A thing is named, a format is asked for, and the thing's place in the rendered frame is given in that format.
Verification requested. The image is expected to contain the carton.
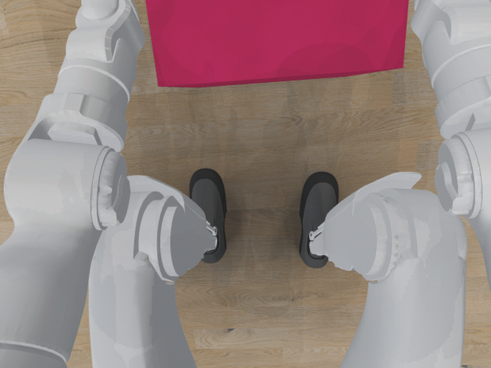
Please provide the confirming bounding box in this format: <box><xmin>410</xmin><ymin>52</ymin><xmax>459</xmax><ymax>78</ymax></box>
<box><xmin>146</xmin><ymin>0</ymin><xmax>409</xmax><ymax>87</ymax></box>

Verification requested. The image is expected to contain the robot right forearm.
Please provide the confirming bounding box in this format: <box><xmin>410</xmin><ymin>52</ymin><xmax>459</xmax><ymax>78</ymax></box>
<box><xmin>410</xmin><ymin>0</ymin><xmax>491</xmax><ymax>140</ymax></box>

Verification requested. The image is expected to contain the left robot shin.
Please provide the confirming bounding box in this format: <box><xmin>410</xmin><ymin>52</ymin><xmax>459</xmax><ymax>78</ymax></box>
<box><xmin>93</xmin><ymin>176</ymin><xmax>217</xmax><ymax>270</ymax></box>

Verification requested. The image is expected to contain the robot left forearm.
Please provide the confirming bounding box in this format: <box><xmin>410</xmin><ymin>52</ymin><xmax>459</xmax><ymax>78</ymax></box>
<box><xmin>4</xmin><ymin>0</ymin><xmax>146</xmax><ymax>217</ymax></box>

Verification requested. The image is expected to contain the right robot upper arm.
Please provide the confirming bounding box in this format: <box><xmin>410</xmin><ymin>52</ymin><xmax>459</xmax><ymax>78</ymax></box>
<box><xmin>434</xmin><ymin>127</ymin><xmax>491</xmax><ymax>292</ymax></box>

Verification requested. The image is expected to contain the right robot shin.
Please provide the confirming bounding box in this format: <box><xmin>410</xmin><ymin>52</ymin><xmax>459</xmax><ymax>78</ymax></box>
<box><xmin>309</xmin><ymin>172</ymin><xmax>468</xmax><ymax>271</ymax></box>

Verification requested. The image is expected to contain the robot shin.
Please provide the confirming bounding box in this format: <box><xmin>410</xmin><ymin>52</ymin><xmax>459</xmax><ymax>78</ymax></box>
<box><xmin>93</xmin><ymin>176</ymin><xmax>217</xmax><ymax>270</ymax></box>
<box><xmin>309</xmin><ymin>172</ymin><xmax>468</xmax><ymax>271</ymax></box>

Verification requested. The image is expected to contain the left robot upper arm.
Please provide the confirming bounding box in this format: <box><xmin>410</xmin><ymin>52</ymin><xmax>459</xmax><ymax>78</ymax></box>
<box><xmin>0</xmin><ymin>139</ymin><xmax>130</xmax><ymax>368</ymax></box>

